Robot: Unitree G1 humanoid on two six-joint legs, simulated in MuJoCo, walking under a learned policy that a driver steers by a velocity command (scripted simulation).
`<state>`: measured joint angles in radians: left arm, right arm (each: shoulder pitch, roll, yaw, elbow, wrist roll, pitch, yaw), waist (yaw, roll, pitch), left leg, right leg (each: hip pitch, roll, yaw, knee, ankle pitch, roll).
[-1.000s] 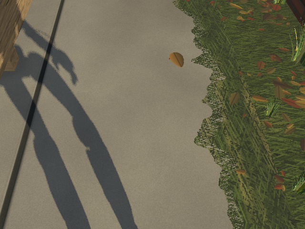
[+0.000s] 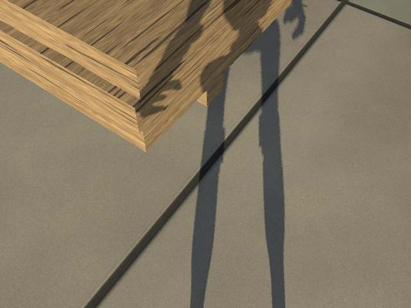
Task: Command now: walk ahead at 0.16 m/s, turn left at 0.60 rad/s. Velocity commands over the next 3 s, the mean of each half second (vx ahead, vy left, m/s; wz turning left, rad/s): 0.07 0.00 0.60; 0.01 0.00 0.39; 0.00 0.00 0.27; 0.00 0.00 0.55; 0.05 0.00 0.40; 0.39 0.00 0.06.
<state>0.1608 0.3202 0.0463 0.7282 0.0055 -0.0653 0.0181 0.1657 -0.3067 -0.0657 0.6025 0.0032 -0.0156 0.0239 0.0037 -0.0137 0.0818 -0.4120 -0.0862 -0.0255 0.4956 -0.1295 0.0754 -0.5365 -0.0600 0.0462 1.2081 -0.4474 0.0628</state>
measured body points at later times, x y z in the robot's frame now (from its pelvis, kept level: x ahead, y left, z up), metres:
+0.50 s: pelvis +0.10 -0.04 +0.01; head +0.14 -0.05 +0.45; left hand +0.17 +0.27 -0.08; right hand +0.34 -0.28 -0.09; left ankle +0.03 +0.07 -0.65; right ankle +0.16 -0.15 -0.73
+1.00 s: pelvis +0.08 +0.01 +0.01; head +0.09 +0.05 +0.46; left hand +0.05 +0.32 -0.12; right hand +0.35 -0.13 -0.07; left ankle +0.04 +0.09 -0.73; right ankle +0.14 -0.14 -0.68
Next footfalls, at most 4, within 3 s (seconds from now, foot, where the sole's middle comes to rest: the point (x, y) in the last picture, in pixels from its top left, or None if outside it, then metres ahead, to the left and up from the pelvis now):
0.32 right None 0.20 -0.14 -0.77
0.74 left None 0.08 0.11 -0.77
1.12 right None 0.17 -0.11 -0.77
2.12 right None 0.21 0.00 -0.77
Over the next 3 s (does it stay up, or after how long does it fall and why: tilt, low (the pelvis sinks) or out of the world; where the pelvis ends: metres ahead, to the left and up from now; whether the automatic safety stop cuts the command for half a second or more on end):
stays up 0.20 0.19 -0.01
